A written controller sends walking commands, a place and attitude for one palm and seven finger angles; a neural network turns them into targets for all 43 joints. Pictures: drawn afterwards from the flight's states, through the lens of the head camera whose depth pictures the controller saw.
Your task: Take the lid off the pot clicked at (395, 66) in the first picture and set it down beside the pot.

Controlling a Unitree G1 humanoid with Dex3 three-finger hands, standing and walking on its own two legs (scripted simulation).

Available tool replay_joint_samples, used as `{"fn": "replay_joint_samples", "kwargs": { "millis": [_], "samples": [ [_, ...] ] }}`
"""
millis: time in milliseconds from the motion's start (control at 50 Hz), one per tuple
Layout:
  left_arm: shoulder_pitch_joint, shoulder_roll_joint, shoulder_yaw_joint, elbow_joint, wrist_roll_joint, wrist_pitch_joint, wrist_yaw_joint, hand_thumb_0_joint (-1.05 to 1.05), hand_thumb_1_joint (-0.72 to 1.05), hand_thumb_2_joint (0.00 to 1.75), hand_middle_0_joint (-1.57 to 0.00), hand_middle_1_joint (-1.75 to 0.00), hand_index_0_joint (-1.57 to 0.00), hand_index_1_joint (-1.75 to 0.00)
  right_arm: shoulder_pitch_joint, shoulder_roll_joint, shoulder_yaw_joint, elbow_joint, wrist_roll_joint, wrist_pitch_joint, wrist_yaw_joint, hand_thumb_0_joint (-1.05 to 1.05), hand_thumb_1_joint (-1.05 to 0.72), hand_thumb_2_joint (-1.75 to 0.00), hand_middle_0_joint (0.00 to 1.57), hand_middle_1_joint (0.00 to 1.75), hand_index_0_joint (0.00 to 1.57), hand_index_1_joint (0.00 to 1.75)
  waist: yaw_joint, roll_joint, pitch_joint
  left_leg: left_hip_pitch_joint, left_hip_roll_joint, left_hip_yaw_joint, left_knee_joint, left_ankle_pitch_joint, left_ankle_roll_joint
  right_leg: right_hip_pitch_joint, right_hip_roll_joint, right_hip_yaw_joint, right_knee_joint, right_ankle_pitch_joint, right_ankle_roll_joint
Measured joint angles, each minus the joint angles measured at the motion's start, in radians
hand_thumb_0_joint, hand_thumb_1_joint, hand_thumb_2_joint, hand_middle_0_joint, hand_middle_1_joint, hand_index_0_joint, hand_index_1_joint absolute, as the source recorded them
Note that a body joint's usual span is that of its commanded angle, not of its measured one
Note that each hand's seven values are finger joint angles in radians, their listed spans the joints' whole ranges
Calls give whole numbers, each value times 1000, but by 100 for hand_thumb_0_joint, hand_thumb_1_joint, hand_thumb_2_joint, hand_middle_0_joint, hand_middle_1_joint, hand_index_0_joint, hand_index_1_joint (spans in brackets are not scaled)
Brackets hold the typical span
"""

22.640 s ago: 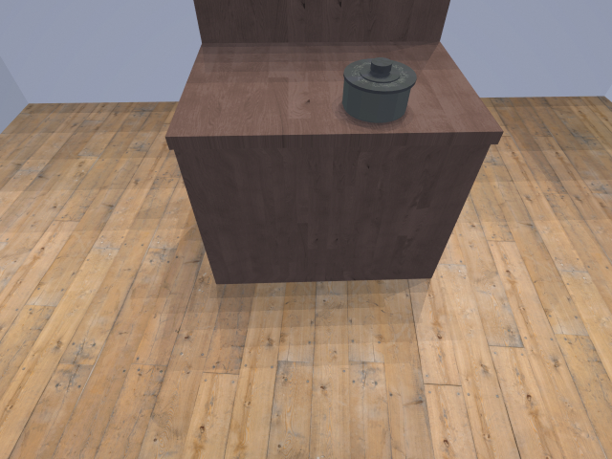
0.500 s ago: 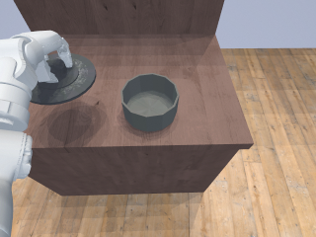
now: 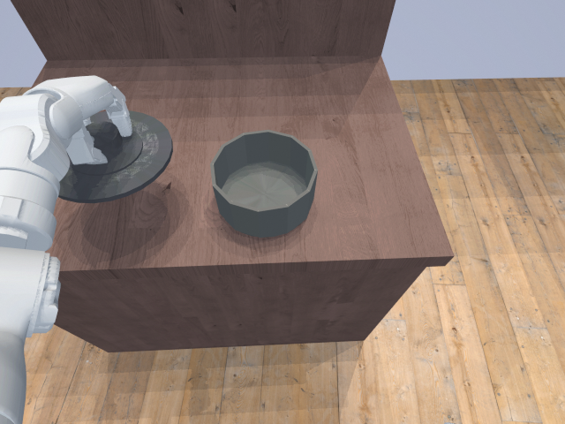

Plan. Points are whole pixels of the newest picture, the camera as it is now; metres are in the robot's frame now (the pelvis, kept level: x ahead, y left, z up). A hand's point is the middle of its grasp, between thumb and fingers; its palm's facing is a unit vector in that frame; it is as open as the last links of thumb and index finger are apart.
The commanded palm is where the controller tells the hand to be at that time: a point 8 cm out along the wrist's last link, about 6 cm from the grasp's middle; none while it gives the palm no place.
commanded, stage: lower the lid onto the table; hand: left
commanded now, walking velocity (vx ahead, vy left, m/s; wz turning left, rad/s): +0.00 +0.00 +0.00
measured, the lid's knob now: (100, 138) +0.50 +0.26 +0.11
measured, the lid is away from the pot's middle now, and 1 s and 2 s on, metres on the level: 0.24 0.23 0.24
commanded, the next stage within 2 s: open the fingers wide in 1.98 s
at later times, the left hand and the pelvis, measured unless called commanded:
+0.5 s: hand (102, 158) +0.47 +0.25 +0.10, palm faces -0.43 -0.07 -0.90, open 8.4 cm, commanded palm +0.49 +0.25 +0.17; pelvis +0.00 +0.00 +0.00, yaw -1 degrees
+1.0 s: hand (111, 169) +0.48 +0.25 +0.06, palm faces -0.46 -0.08 -0.88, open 8.4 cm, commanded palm +0.50 +0.26 +0.13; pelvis +0.01 +0.00 -0.01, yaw -2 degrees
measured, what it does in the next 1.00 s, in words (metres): stands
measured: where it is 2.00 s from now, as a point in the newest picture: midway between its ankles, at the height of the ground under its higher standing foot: outside the picture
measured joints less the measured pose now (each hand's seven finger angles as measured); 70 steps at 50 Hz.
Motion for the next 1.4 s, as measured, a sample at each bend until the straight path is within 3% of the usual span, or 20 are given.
{"fn": "replay_joint_samples", "kwargs": {
  "millis": [400, 740, 1060, 1300, 1400],
  "samples": [
    [34, -12, -2, 41, -24, -45, 43, 0, 10, 89, -64, -91, -64, -89, 8, -10, -1, 18, 3, 4, -14, 0, -90, -89, 20, 30, 20, 30, 2, -6, -10, -22, 5, 0, 26, -13, -2, -20, 5, 0, 22, -10, -1],
    [37, 10, 27, 114, 13, -59, 79, 0, 10, 89, -64, -90, -64, -89, 47, -8, -1, 35, 0, -9, -35, 0, -90, -89, 20, 30, 20, 30, -24, -9, -19, -69, 17, 13, 56, -32, -3, -70, 15, 15, 44, -19, -2],
    [100, 5, 67, 102, 19, -98, 105, 0, 10, 89, -64, -90, -64, -89, 45, -1, -8, 31, -7, 17, -28, 0, -90, -89, 20, 30, 20, 30, -24, -5, -30, -95, 22, 18, 77, -45, -2, -94, 20, 20, 57, -26, -1],
    [90, -6, 28, 120, 22, -101, 123, 0, 10, 89, -64, -90, -64, -89, 45, -5, -10, 38, -7, 2, -37, 0, -90, -89, 20, 30, 20, 30, -14, -5, -37, -136, 22, 9, 113, -55, -2, -130, 20, 10, 89, -37, -3],
    [69, -9, 18, 165, 18, -95, 131, 0, 10, 89, -63, -90, -64, -89, 46, -6, -4, 46, -1, -2, -40, 0, -90, -89, 20, 30, 20, 30, -22, -11, -41, -158, 24, 12, 135, -64, -1, -155, 22, 13, 114, -47, -1]
  ]
}}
